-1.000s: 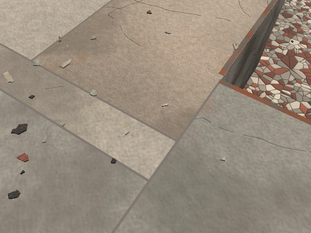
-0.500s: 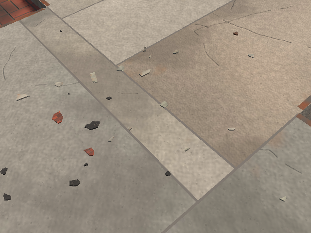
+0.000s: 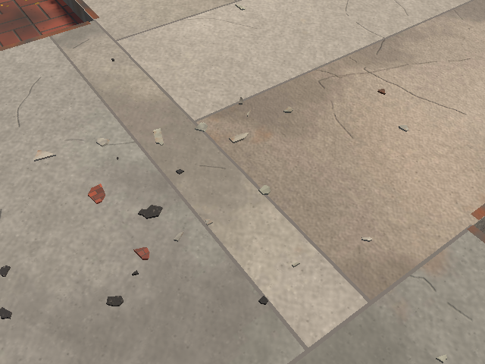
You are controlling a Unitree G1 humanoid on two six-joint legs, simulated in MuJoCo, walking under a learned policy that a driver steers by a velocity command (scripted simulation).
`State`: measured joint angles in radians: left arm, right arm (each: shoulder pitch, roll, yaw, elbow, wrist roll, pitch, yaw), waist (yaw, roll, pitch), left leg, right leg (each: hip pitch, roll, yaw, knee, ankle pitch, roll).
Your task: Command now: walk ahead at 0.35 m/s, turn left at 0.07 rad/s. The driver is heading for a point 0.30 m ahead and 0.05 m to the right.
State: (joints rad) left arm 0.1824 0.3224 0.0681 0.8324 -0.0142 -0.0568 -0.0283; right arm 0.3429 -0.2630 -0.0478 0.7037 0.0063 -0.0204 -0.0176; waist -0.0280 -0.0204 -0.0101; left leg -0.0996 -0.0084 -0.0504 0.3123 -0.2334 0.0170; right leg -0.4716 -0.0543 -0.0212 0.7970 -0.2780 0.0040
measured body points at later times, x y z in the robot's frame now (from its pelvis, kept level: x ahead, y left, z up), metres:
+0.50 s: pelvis +0.15 -0.06 +0.00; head +0.18 -0.07 +0.45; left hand +0.21 +0.21 -0.13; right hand +0.32 -0.31 -0.11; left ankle +0.26 +0.10 -0.72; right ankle +0.11 -0.14 -0.75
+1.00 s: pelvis +0.21 -0.03 -0.02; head +0.22 -0.03 +0.43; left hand +0.26 +0.25 -0.16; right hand +0.35 -0.28 -0.13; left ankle +0.26 +0.08 -0.75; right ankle +0.11 -0.14 -0.75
